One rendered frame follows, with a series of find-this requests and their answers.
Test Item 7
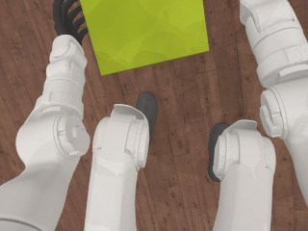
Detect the left robot thigh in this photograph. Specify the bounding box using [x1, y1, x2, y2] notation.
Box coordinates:
[84, 113, 150, 231]

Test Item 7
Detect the robot left upper arm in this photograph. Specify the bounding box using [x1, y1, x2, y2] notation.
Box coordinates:
[0, 113, 90, 231]

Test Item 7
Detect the carton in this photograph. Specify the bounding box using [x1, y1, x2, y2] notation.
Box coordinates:
[80, 0, 210, 76]

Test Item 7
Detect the robot left forearm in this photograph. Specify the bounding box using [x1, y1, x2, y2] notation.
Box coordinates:
[15, 35, 88, 155]

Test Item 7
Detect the robot right upper arm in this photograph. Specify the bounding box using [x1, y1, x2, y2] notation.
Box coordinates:
[260, 77, 308, 207]

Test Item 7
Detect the robot right foot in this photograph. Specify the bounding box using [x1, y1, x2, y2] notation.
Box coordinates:
[207, 122, 230, 182]

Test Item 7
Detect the robot right forearm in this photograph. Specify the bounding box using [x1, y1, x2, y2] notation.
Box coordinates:
[240, 0, 308, 89]

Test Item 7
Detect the left robot hand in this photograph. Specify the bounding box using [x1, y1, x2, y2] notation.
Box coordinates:
[52, 0, 89, 46]

